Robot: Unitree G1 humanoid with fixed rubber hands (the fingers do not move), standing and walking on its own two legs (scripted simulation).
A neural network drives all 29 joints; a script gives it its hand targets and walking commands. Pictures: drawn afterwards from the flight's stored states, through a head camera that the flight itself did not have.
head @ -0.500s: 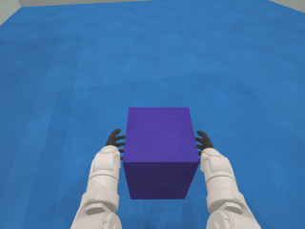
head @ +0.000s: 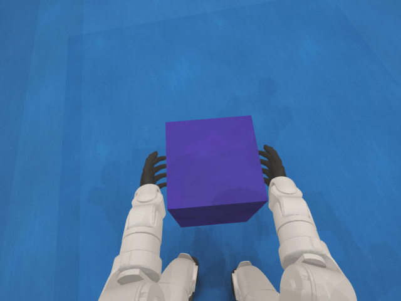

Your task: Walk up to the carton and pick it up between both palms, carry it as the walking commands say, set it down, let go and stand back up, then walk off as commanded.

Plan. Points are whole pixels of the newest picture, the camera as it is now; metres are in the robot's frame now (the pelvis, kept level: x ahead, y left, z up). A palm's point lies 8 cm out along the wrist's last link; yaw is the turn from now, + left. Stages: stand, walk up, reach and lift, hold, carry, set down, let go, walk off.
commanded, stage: set down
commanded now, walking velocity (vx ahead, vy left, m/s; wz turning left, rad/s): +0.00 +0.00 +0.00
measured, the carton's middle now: (211, 178) +0.37 +0.02 -0.11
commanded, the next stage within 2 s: none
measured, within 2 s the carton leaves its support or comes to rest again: neither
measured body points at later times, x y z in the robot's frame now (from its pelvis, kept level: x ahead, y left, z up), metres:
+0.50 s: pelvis +0.01 -0.03 -0.06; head +0.21 -0.02 +0.35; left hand +0.36 +0.17 -0.15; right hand +0.41 -0.11 -0.16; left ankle +0.08 +0.12 -0.70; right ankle +0.04 -0.12 -0.70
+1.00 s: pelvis -0.03 +0.00 -0.14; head +0.22 +0.02 +0.23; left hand +0.39 +0.17 -0.25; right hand +0.43 -0.11 -0.25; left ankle +0.08 +0.12 -0.70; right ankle +0.04 -0.12 -0.70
